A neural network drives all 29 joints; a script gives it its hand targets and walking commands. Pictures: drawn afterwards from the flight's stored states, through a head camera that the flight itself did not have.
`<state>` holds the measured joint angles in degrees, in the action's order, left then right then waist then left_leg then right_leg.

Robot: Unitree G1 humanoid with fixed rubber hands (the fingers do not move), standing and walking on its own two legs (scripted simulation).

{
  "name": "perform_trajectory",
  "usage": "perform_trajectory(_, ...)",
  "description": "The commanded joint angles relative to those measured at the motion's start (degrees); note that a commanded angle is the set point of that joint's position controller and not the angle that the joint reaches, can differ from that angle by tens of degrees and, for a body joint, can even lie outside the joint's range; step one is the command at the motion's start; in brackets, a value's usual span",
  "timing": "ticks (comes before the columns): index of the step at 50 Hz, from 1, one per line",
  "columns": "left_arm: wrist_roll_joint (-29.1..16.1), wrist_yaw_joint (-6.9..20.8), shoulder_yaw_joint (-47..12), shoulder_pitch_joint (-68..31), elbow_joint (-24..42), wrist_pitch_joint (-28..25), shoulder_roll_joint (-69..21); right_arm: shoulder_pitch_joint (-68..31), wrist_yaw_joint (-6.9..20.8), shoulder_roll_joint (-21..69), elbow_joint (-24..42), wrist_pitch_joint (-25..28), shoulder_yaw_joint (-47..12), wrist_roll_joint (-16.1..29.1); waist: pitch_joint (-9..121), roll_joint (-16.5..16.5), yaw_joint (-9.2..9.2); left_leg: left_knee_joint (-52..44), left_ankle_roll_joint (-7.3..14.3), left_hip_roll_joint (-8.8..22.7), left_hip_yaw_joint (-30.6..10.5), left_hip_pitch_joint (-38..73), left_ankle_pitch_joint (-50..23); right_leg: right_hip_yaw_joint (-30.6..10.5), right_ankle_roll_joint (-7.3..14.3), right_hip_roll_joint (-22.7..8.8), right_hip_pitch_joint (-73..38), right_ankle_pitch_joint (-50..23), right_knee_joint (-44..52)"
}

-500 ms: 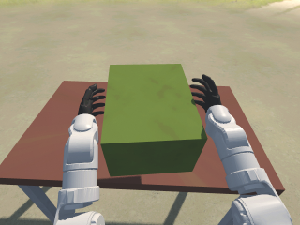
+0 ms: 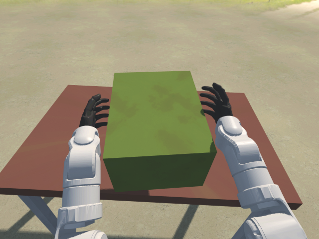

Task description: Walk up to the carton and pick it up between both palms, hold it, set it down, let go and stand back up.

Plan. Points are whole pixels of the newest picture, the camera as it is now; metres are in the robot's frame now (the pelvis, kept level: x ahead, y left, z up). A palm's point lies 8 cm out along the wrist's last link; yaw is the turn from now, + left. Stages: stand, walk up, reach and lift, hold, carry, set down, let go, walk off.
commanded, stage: hold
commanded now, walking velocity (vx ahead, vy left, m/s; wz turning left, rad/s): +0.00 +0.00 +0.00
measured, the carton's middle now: (155, 126) +0.40 +0.02 +0.11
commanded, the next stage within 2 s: set down in 1.20 s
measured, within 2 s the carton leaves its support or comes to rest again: neither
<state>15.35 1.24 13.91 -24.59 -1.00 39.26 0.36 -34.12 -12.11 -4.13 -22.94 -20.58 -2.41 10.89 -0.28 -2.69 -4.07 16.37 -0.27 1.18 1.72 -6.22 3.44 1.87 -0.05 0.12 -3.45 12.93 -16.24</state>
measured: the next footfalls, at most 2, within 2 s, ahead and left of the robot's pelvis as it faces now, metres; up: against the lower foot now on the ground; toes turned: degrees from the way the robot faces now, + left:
none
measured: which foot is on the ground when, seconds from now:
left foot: down 0.00-1.00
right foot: down 0.00-1.00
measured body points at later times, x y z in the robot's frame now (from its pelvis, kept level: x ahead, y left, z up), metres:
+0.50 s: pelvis +0.00 +0.00 +0.00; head -0.05 +0.03 +0.45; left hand +0.35 +0.18 +0.15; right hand +0.37 -0.14 +0.18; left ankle +0.07 +0.12 -0.75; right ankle -0.04 -0.11 -0.75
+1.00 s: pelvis +0.00 +0.00 +0.00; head -0.05 +0.03 +0.45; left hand +0.35 +0.17 +0.16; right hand +0.36 -0.15 +0.19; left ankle +0.07 +0.12 -0.75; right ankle -0.04 -0.11 -0.75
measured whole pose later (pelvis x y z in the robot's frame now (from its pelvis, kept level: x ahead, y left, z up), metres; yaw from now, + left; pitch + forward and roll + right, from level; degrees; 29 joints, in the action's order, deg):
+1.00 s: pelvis +0.00 +0.00 +0.00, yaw -1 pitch -8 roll +0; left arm 16.9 1.3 14.7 -24.1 -2.1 39.2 -0.5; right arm -34.6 -11.7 -4.0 -25.3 -18.7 -3.0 10.8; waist -0.4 -3.8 -4.6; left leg 15.7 -0.3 1.4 2.4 -4.1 3.5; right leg 1.2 0.0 0.2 -5.1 12.9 -15.8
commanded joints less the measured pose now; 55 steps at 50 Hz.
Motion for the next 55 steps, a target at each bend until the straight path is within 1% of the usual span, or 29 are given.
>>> perform_trajectory(1, -11.17, 6.99, -32.36, -44.08, 9.6, -5.19, -31.5, -40.74, 6.29, 35.54, 17.92, 5.06, -21.71, 3.51, 25.93, 4.88, -0.07, 1.85, -0.85, -1.18, -1.27, 24.59, -7.18, 1.82, -2.72, 2.09, 15.9, -9.6, 4.52)
perform_trajectory(5, -10.02, 7.1, -29.38, -45.96, 5.67, -4.83, -32.11, -41.11, 7.18, 34.31, 10.32, 4.6, -17.78, 2.01, 21.64, 3.53, -0.14, 0.29, -0.21, -0.53, -1.17, 23.55, -2.05, 1.9, -2.56, 2.08, 17.38, -2.2, 5.29)
perform_trajectory(6, -10.49, 7.19, -29.96, -46.59, 6.93, -5.06, -31.96, -41.81, 7.33, 35.06, 11.51, 4.99, -18.42, 2.3, 23.21, 2.79, -0.4, 0.17, -0.02, -0.7, -0.91, 23.67, -1.83, 2.06, -2.6, 1.95, 16.83, -2.65, 5.49)
perform_trajectory(7, -9.59, 7.33, -28.63, -46.11, 4.81, -5.09, -30.95, -41.3, 7.36, 34.86, 9.91, 4.86, -17.8, 1.4, 21.32, 2.24, 0.1, -0.37, 0.12, -0.86, -0.6, 22.56, -0.99, 1.88, -2.63, 1.53, 17.09, -2.58, 5.95)
perform_trajectory(8, -8.95, 7.57, -27.14, -45.67, 4.0, -5.19, -30.9, -41.26, 7.23, 35.28, 9.62, 4.95, -18.15, 1.19, 21.21, 1.42, 0.79, -0.21, 0.62, -0.86, -0.44, 22.79, -1.68, 1.81, -3.19, 1.4, 16.87, -4.7, 5.7)
perform_trajectory(11, -9.29, 7.82, -27.58, -45.21, 4.9, -5.29, -31.03, -42.87, 7.06, 36.0, 11.81, 5.95, -19.21, 2.84, 23.08, 2.34, 1.1, 0.88, 0.42, -1.47, -0.1, 22.61, -6.34, 1.22, -3.62, 1.55, 14.22, -10.46, 4.7)
perform_trajectory(14, -9.5, 7.56, -28.58, -44.23, 8.78, -5.91, -30.29, -41.19, 6.1, 36.33, 13.55, 6.23, -22.3, 4.5, 26.06, 2.47, 1.33, 2.7, 0.36, -1.91, -0.18, 22.61, -12.73, 0.66, -4.11, 1.66, 8.88, -20.08, 2.67)
perform_trajectory(15, -9.77, 7.75, -28.52, -43.67, 9.06, -5.99, -29.91, -39.59, 5.72, 36.32, 13.77, 6.08, -22.45, 4.47, 25.0, 2.71, 1.27, 2.52, 0.05, -2.1, -0.25, 22.47, -12.26, 0.98, -4.25, 1.57, 9.73, -21.8, 2.83)
perform_trajectory(18, -8.73, 8.53, -27.81, -42.99, 8.39, -4.99, -28.96, -36.74, 5.41, 34.99, 10.42, 5.17, -20.56, 3.79, 20.69, 4.66, -0.21, 1.58, -0.43, -2.02, 0.05, 22.77, -8.44, 1.06, -3.96, 1.28, 11.74, -17.0, 3.51)
perform_trajectory(19, -8.44, 8.61, -28.78, -43.39, 10.55, -5.2, -28.94, -35.6, 5.68, 35.09, 9.69, 5.08, -20.18, 3.88, 21.18, 4.55, -0.58, 1.56, -0.36, -2.08, 0.12, 22.96, -8.83, 1.17, -3.75, 1.39, 11.97, -15.18, 3.66)
perform_trajectory(22, -9.64, 8.08, -30.83, -46.24, 12.2, -5.48, -30.53, -37.05, 6.43, 34.85, 11.49, 5.33, -19.25, 4.06, 22.36, 7.03, -1.21, 1.72, -1.48, -1.62, -0.54, 23.84, -9.62, 1.72, -3.35, 1.91, 13.21, -12.09, 3.95)
perform_trajectory(24, -10.94, 7.38, -32.84, -47.52, 13.99, -5.87, -31.28, -39.8, 6.64, 34.88, 15.66, 6.08, -20.98, 4.87, 25.21, 7.6, -1.26, 3.1, -2.0, -1.81, -0.71, 25.7, -11.42, 1.88, -3.27, 2.13, 14.14, -12.72, 3.74)
perform_trajectory(25, -11.25, 6.98, -33.19, -47.24, 14.04, -6.29, -31.26, -40.24, 6.73, 34.75, 16.98, 6.39, -21.02, 4.81, 25.99, 7.5, -0.56, 2.77, -1.87, -1.61, -0.84, 26.18, -10.63, 1.71, -2.65, 1.89, 15.1, -12.43, 3.86)
perform_trajectory(27, -11.01, 6.59, -32.55, -47.29, 11.57, -6.31, -31.14, -40.98, 6.97, 34.73, 15.79, 6.25, -20.31, 3.49, 24.83, 5.21, -0.98, 2.59, -1.31, -1.4, -0.97, 25.54, -8.84, 2.42, -3.06, 2.24, 16.29, -10.17, 4.31)
perform_trajectory(29, -10.19, 6.93, -30.32, -47.6, 8.08, -6.0, -30.63, -41.78, 7.14, 35.15, 12.48, 5.93, -18.94, 1.91, 21.42, 2.96, -0.37, 0.72, -0.21, -1.31, -0.64, 22.42, -2.02, 2.18, -3.3, 1.76, 16.92, -5.12, 4.89)
perform_trajectory(30, -9.81, 7.12, -30.0, -47.25, 7.62, -5.92, -30.65, -40.88, 7.26, 35.07, 11.54, 5.8, -18.12, 1.72, 21.12, 3.5, -0.97, 0.42, 0.21, -1.26, -0.49, 21.6, -1.81, 2.09, -3.22, 1.44, 16.6, -4.97, 4.8)
perform_trajectory(31, -10.19, 6.94, -30.28, -46.87, 8.17, -5.99, -30.7, -41.19, 7.45, 35.06, 11.98, 6.11, -18.7, 2.02, 23.67, 2.92, -0.05, 0.6, 0.18, -1.14, -0.5, 21.82, -2.96, 2.15, -3.22, 1.82, 15.14, -5.61, 4.37)
perform_trajectory(35, -9.56, 7.51, -28.77, -47.53, 5.91, -5.67, -30.66, -43.36, 7.13, 35.45, 11.42, 6.27, -18.71, 2.15, 24.32, 2.22, -0.18, 0.86, 0.36, -1.2, -0.24, 22.84, -4.38, 1.88, -3.52, 1.82, 14.54, -8.65, 4.62)
perform_trajectory(37, -9.83, 7.59, -28.91, -43.86, 8.18, -5.7, -31.13, -39.99, 6.51, 35.21, 12.85, 6.15, -20.6, 3.04, 25.99, 1.75, -0.08, 1.99, 0.29, -1.48, -0.63, 23.86, -10.19, 1.24, -3.85, 1.42, 12.02, -16.09, 3.75)
perform_trajectory(39, -8.68, 8.37, -26.67, -42.02, 6.12, -5.26, -29.52, -38.62, 5.39, 35.01, 13.18, 5.76, -21.82, 3.41, 24.24, 1.25, 0.39, 2.28, 0.42, -1.99, -0.57, 23.57, -10.58, 0.9, -4.66, 1.23, 10.17, -20.73, 3.47)
perform_trajectory(41, -8.21, 8.85, -27.12, -43.62, 9.14, -5.37, -29.02, -38.06, 5.39, 35.47, 12.34, 5.61, -21.45, 4.06, 24.77, 2.37, -0.17, 2.25, 0.52, -1.98, -0.32, 23.2, -11.7, 1.07, -4.79, 1.18, 8.44, -20.88, 2.77)
perform_trajectory(43, -8.64, 8.61, -28.98, -43.33, 11.92, -5.61, -28.83, -35.37, 5.41, 34.81, 12.37, 5.63, -21.4, 4.08, 24.81, 4.5, -0.85, 2.65, -0.92, -2.03, -0.62, 24.82, -13.46, 1.53, -4.06, 1.35, 10.38, -21.01, 2.9)
perform_trajectory(44, -9.19, 8.5, -29.28, -43.94, 11.93, -5.6, -28.96, -35.75, 5.54, 34.72, 12.51, 5.53, -21.68, 4.36, 23.95, 4.64, -1.43, 2.67, -1.08, -1.89, -0.61, 24.9, -12.94, 1.45, -3.96, 1.62, 10.54, -19.61, 3.32)
perform_trajectory(46, -9.28, 8.29, -29.22, -43.62, 11.35, -5.6, -29.24, -35.74, 5.91, 34.37, 13.52, 5.39, -21.59, 4.18, 22.63, 5.43, -0.26, 2.13, -0.98, -1.86, -0.63, 24.57, -11.13, 1.63, -3.71, 1.44, 12.34, -16.7, 3.59)
perform_trajectory(48, -8.62, 8.05, -28.26, -44.44, 10.43, -5.74, -28.94, -37.13, 6.33, 34.04, 13.4, 5.57, -21.0, 3.97, 20.93, 4.38, 0.6, 1.68, -0.89, -1.68, -0.79, 23.64, -10.33, 2.0, -3.91, 1.82, 12.93, -14.6, 3.82)
perform_trajectory(51, -8.78, 7.96, -29.18, -46.05, 9.67, -5.29, -29.4, -39.5, 6.68, 33.71, 13.07, 5.94, -19.78, 2.7, 19.84, 5.06, -0.59, 1.31, -1.11, -1.59, -0.47, 23.97, -7.17, 2.3, -3.4, 1.82, 15.0, -10.33, 4.29)
perform_trajectory(52, -9.15, 7.81, -29.67, -46.02, 10.7, -5.45, -30.12, -39.11, 6.81, 34.23, 12.93, 6.1, -19.96, 2.65, 20.29, 5.16, -0.29, 1.18, -1.04, -1.64, -0.3, 24.66, -6.68, 2.41, -3.44, 1.53, 15.71, -9.91, 4.47)
perform_trajectory(53, -9.87, 7.61, -30.44, -47.96, 10.91, -5.59, -30.26, -39.68, 7.02, 34.69, 11.82, 6.05, -19.05, 2.61, 21.43, 4.61, -1.16, 1.11, -0.97, -1.23, -0.79, 25.02, -5.63, 2.14, -3.0, 1.67, 16.57, -8.21, 4.79)
perform_trajectory(55, -10.46, 7.14, -31.6, -48.64, 10.47, -6.09, -31.38, -40.19, 7.62, 34.16, 11.87, 6.74, -17.82, 1.85, 22.95, 6.61, -1.13, 0.88, -0.88, -0.71, -1.01, 25.75, -2.55, 2.15, -2.12, 1.75, 17.57, -3.85, 4.99)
